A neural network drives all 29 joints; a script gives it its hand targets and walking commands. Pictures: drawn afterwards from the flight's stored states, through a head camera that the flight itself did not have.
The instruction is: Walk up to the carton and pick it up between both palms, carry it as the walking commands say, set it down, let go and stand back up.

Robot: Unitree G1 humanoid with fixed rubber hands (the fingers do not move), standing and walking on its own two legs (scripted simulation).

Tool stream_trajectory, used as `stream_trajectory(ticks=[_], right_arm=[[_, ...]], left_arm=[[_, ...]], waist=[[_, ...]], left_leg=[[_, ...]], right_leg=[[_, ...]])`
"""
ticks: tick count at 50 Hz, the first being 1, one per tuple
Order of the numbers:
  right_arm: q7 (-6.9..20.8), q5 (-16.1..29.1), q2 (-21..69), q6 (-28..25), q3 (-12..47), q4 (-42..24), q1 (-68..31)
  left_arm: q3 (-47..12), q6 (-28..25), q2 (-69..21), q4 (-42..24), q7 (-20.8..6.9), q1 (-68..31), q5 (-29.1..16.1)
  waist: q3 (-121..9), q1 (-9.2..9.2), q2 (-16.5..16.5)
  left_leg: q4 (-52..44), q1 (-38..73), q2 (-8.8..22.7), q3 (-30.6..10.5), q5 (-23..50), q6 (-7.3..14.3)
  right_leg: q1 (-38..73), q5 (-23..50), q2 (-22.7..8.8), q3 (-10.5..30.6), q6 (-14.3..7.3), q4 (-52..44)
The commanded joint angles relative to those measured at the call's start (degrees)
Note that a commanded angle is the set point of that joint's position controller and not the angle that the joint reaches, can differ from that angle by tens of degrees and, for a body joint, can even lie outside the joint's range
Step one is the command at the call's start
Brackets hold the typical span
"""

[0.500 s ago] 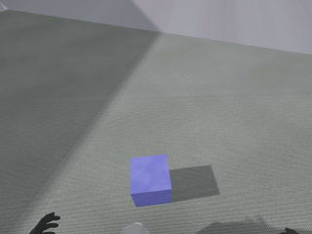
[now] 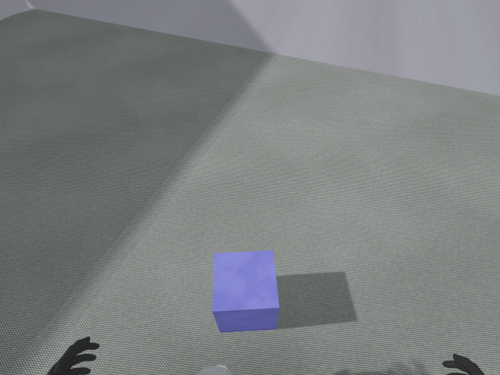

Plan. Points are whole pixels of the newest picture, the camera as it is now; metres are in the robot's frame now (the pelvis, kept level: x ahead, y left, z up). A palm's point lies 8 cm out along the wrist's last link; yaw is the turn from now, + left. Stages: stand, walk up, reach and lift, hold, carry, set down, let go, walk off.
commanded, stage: walk up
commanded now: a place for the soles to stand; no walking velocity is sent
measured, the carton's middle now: (245, 292) +0.47 +0.05 -0.61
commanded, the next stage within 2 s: none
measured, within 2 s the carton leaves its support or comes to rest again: neither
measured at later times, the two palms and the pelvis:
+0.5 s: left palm out of the picture +0.10 +0.33 -0.06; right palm out of the picture +0.10 -0.32 -0.07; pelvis -0.01 +0.01 +0.00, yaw +2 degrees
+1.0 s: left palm out of the picture +0.09 +0.32 -0.06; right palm out of the picture +0.11 -0.32 -0.07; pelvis -0.01 +0.00 +0.00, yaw +3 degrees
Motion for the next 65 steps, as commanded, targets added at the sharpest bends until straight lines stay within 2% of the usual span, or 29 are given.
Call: stream_trajectory(ticks=[1, 4, 7, 8, 11, 14, 15, 17, 19, 21, 23, 26, 28, 30, 34, 37, 38, 41, 43, 44, 45, 47, 49, 52, 55, 58, 60, 63, 65], right_arm=[[-0.71, 0.55, -9.34, -0.72, -2.18, -1.00, 0.07], [-0.50, -0.23, -10.57, -1.51, -2.69, -1.10, 1.24], [-0.76, -0.65, -14.13, -1.66, -3.28, -0.72, 2.38], [-0.91, -0.45, -14.66, -1.64, -3.14, -0.75, 1.52], [-0.76, -0.16, -12.01, -1.18, -2.11, -1.55, -3.39], [-0.35, 0.50, -8.48, -1.10, -1.52, -1.39, -3.20], [-0.50, 0.49, -9.12, -0.85, -1.83, -0.66, -1.30], [-0.25, 0.12, -9.59, -1.22, -2.18, -0.36, 0.63], [-0.28, -0.33, -10.60, -1.80, -2.64, -0.61, 1.09], [-0.60, -0.78, -13.44, -2.01, -3.17, -0.54, 2.19], [-0.83, -0.46, -14.19, -1.86, -2.76, -0.61, 0.95], [-0.63, -0.13, -11.11, -1.39, -1.71, -1.51, -3.72], [-0.31, 0.39, -8.72, -1.35, -1.28, -1.42, -3.49], [-0.45, 0.57, -9.13, -1.04, -1.69, -0.24, -0.67], [-0.38, -0.22, -10.59, -1.88, -2.39, -0.68, 0.78], [-0.70, -0.63, -13.31, -1.88, -2.68, -0.79, 0.89], [-0.78, -0.43, -13.52, -1.81, -2.49, -0.89, 0.06], [-0.56, -0.07, -10.72, -1.39, -1.46, -1.60, -3.79], [-0.29, 0.42, -8.45, -1.25, -1.20, -1.42, -3.72], [-0.44, 0.61, -8.62, -1.10, -1.49, -0.82, -2.18], [-0.49, 0.54, -9.21, -1.03, -1.69, -0.23, -0.56], [-0.25, 0.01, -9.45, -1.59, -2.01, -0.55, 0.13], [-0.34, -0.32, -10.41, -1.97, -2.37, -0.81, 0.53], [-0.74, -0.56, -13.19, -1.92, -2.57, -0.94, 0.81], [-0.72, -0.19, -11.65, -1.60, -1.60, -1.52, -3.32], [-0.35, 0.53, -8.31, -1.34, -1.11, -1.18, -3.28], [-0.46, 0.57, -9.28, -1.12, -1.67, -0.08, -0.50], [-0.32, -0.15, -9.81, -1.85, -2.08, -0.52, 0.09], [-0.55, -0.36, -11.52, -2.01, -2.49, -0.75, 0.81]], left_arm=[[4.29, -1.77, 14.36, 0.49, 0.52, -2.23, -0.78], [3.80, -1.20, 12.31, -0.42, 0.40, -4.23, -1.14], [3.01, -0.38, 9.09, -1.24, 0.25, -6.26, -2.10], [2.84, -0.38, 9.24, -0.63, 0.34, -4.99, -2.03], [3.26, -1.27, 9.81, 1.28, 0.11, -1.91, -1.15], [4.40, -1.87, 14.18, 1.50, 0.42, -0.98, -0.37], [4.38, -1.81, 14.65, 1.22, 0.38, -2.08, -0.47], [3.99, -1.60, 13.68, 0.77, 0.21, -4.13, -0.53], [3.63, -1.18, 12.00, 0.19, 0.17, -4.71, -1.02], [3.22, -0.69, 9.51, -0.73, 0.13, -6.37, -1.82], [2.89, -0.63, 9.31, 0.13, 0.19, -4.52, -1.97], [3.33, -1.53, 10.11, 1.55, 0.10, -2.10, -1.04], [4.11, -1.94, 12.89, 1.45, 0.27, -1.74, -0.43], [4.11, -1.79, 13.92, 1.29, 0.29, -2.81, -0.54], [3.62, -1.17, 11.63, -0.03, 0.25, -4.90, -1.17], [3.07, -0.53, 9.02, -0.31, 0.20, -5.34, -2.01], [2.92, -0.66, 9.20, 0.25, 0.20, -4.04, -1.89], [3.35, -1.52, 10.10, 1.54, 0.12, -1.94, -0.87], [4.09, -1.93, 13.01, 1.68, 0.29, -1.42, -0.29], [4.26, -1.93, 14.30, 1.49, 0.36, -1.68, -0.22], [4.22, -1.81, 14.23, 1.13, 0.25, -3.16, -0.41], [3.74, -1.63, 12.89, 0.86, 0.18, -3.97, -0.60], [3.54, -1.24, 11.40, 0.26, 0.21, -4.59, -1.15], [3.02, -0.62, 9.08, -0.24, 0.23, -5.05, -1.99], [3.19, -1.29, 9.56, 1.40, 0.18, -2.10, -1.32], [4.04, -1.94, 12.77, 1.66, 0.32, -1.71, -0.35], [4.04, -1.76, 13.61, 1.19, 0.23, -3.32, -0.46], [3.54, -1.36, 11.84, 0.54, 0.25, -4.27, -0.98], [3.36, -0.93, 10.28, -0.31, 0.21, -5.58, -1.47]], waist=[[-2.92, 0.76, -6.39], [-3.92, 0.27, -4.59], [-4.65, -0.67, 4.93], [-3.92, -0.03, 6.34], [-2.32, 2.38, 3.82], [-1.88, 2.42, -5.03], [-1.49, 1.53, -5.31], [-1.61, -0.03, -6.05], [-3.36, 0.02, -3.08], [-4.63, -0.59, 3.72], [-4.26, 0.36, 5.94], [-2.21, 2.64, 2.60], [-1.84, 2.37, -3.16], [-1.73, 1.09, -4.59], [-4.18, 0.33, -2.68], [-4.62, 0.36, 5.43], [-3.98, 0.86, 5.90], [-2.12, 2.81, 2.14], [-0.78, 2.58, -3.59], [-0.61, 2.05, -5.47], [-0.78, 1.12, -5.69], [-2.33, 0.44, -4.85], [-4.26, 0.33, -2.15], [-4.89, 0.48, 4.98], [-2.83, 2.66, 4.21], [-1.17, 2.40, -3.60], [-1.12, 1.10, -5.09], [-3.40, 0.61, -3.47], [-4.45, 0.26, 0.71]], left_leg=[[2.74, -3.70, 1.34, 2.07, 4.41, 1.23], [-2.58, 3.27, 2.24, -4.59, 18.78, 3.68], [-14.47, 6.37, 11.68, -27.61, 17.92, 11.92], [-16.53, 5.37, 12.80, -30.41, 15.11, 13.23], [-14.15, -3.51, 7.86, -21.69, 8.94, 8.78], [1.42, -7.85, -1.14, -2.27, 10.79, 1.96], [3.18, -5.74, -0.70, 1.30, 3.82, 1.26], [-2.32, -1.22, 1.36, 0.23, 2.11, 2.22], [-5.14, 4.12, 2.30, -6.20, 15.65, 4.16], [-13.12, 6.74, 9.96, -24.09, 18.90, 10.13], [-16.73, 5.76, 12.32, -30.31, 14.74, 13.10], [-12.73, -4.57, 6.66, -20.00, 10.73, 7.96], [-3.38, -8.33, 0.54, -7.24, 12.49, 2.99], [1.38, -3.82, -0.27, 0.39, 6.16, 1.46], [-4.87, 3.81, 2.66, -7.65, 19.18, 4.60], [-15.56, 5.14, 10.72, -28.37, 15.30, 12.12], [-16.70, 4.09, 11.26, -29.73, 12.74, 12.43], [-12.84, -5.69, 5.91, -19.66, 8.35, 7.29], [-2.23, -8.99, -0.48, -5.90, 9.77, 2.48], [1.63, -7.52, -1.31, -0.70, 6.74, 1.49], [1.36, -4.73, 0.00, 0.78, 2.45, 1.26], [-3.80, 0.40, 1.39, -2.09, 9.17, 2.60], [-5.50, 4.59, 2.72, -8.32, 19.32, 4.77], [-15.21, 5.32, 10.75, -28.21, 16.84, 12.20], [-14.45, -2.18, 8.19, -23.84, 11.69, 9.35], [-2.23, -7.96, -0.37, -5.94, 11.44, 2.54], [0.34, -3.21, -0.01, 0.10, 4.91, 1.48], [-4.37, 3.21, 1.40, -5.16, 16.57, 3.71], [-9.23, 4.85, 6.04, -15.77, 20.29, 7.29]], right_leg=[[7.98, 20.50, -16.37, 13.76, -13.19, -15.00], [2.35, 14.33, -8.50, 6.48, -6.93, -7.88], [-4.16, -4.23, 1.92, 4.81, -2.27, 2.02], [-3.70, -8.38, 2.36, 6.08, -2.25, 0.61], [4.30, -4.96, 0.34, 8.60, -3.77, -9.27], [7.88, -1.44, -12.98, 18.29, -10.65, -21.10], [6.22, 4.12, -16.41, 18.58, -13.17, -20.82], [3.96, 12.16, -14.40, 13.12, -11.37, -14.81], [0.65, 11.04, -7.58, 7.18, -6.44, -8.37], [-3.86, 0.60, 1.16, 3.80, -2.41, 1.46], [-3.12, -8.51, 2.64, 6.41, -2.29, -0.85], [5.10, -4.46, -0.52, 9.55, -4.24, -10.91], [8.11, -2.39, -8.29, 15.35, -8.13, -18.26], [5.59, 7.39, -14.94, 16.53, -12.66, -18.64], [1.56, 10.68, -6.51, 6.80, -6.20, -7.62], [-2.58, -5.30, 2.78, 5.77, -2.57, 0.16], [-1.81, -7.51, 2.84, 6.67, -2.70, -1.79], [5.62, -5.93, -0.79, 10.02, -4.61, -11.92], [7.40, -5.32, -9.68, 16.94, -9.09, -20.39], [6.51, -1.20, -14.77, 19.42, -12.17, -22.11], [5.49, 6.38, -15.84, 17.84, -13.22, -19.72], [3.85, 14.32, -11.81, 11.85, -9.93, -12.86], [1.25, 12.02, -5.74, 6.50, -5.84, -7.20], [-1.98, -4.46, 2.77, 5.91, -2.52, -0.35], [3.70, -4.50, 1.26, 8.22, -3.68, -8.16], [7.30, -3.39, -9.58, 16.49, -9.26, -19.74], [4.79, 7.18, -14.58, 16.42, -12.59, -18.51], [2.02, 12.30, -8.07, 8.83, -7.59, -9.94], [-0.38, 6.26, -1.62, 4.45, -4.07, -3.04]])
